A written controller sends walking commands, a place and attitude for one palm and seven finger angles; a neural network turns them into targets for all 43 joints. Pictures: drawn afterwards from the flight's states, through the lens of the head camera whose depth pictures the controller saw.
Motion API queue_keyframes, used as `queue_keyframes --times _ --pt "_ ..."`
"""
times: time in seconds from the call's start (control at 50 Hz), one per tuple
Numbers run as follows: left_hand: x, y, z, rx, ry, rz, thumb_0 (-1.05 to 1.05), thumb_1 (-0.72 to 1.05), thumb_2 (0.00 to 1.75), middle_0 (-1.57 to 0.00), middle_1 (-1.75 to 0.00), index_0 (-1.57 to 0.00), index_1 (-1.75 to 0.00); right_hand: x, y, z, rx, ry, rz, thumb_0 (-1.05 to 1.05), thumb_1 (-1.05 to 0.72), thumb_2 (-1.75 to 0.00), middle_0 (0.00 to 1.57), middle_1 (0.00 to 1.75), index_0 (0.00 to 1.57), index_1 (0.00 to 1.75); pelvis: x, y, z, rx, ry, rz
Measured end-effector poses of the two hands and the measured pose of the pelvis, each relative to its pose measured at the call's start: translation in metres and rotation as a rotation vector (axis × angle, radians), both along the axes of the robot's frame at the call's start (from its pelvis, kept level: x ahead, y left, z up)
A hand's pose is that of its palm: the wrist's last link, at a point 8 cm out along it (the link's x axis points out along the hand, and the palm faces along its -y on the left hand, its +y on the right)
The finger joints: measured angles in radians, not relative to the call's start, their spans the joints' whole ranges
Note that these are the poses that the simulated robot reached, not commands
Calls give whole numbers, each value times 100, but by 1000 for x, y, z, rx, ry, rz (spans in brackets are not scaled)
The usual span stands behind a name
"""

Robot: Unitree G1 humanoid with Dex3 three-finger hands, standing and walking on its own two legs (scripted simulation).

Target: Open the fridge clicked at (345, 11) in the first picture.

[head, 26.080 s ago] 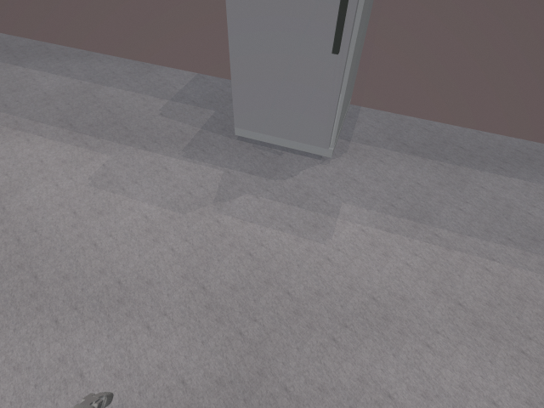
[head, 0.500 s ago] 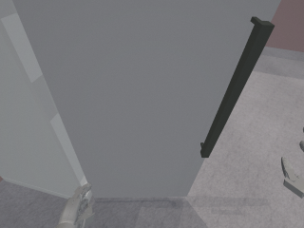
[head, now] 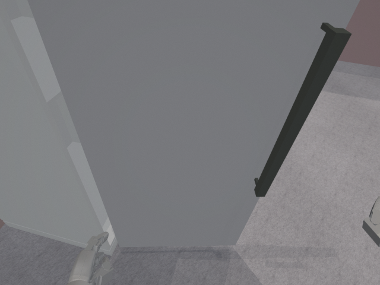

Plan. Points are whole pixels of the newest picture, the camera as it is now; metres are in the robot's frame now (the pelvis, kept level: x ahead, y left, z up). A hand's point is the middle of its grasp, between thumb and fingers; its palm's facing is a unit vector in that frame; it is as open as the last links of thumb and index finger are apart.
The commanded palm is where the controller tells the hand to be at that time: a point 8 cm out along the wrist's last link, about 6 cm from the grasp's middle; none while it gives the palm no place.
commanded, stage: step back with the hand held close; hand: right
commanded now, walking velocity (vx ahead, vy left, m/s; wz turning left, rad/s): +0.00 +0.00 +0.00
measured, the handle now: (284, 130) +0.45 -0.24 +0.11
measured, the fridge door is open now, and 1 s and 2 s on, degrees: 74 74 74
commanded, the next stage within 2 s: stop stepping back and stand still in 1.48 s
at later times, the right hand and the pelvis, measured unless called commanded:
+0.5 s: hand out of the picture +0.14 -0.32 +0.16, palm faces +0.42 +0.78 -0.46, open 7.4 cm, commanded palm +0.07 -0.35 +0.17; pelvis -0.06 -0.05 -0.01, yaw -1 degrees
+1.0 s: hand out of the picture +0.06 -0.32 +0.16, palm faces +0.46 +0.78 -0.42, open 7.4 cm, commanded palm -0.02 -0.35 +0.17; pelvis -0.14 -0.04 -0.02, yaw -3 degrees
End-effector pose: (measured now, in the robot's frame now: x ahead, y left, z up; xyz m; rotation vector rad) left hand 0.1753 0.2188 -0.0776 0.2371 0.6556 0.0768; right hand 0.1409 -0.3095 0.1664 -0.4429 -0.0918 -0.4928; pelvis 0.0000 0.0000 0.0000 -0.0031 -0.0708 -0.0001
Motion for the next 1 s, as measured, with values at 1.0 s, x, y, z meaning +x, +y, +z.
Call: queue_keyframes --times 1.0 --pt "-148 -33 5 92 18 37 1 90 90 -20 -30 -21 -30 -126 -44 7 -170 -213 129 1 -89 -90 21 31 21 30 -140 -44 -17 76 45 -51"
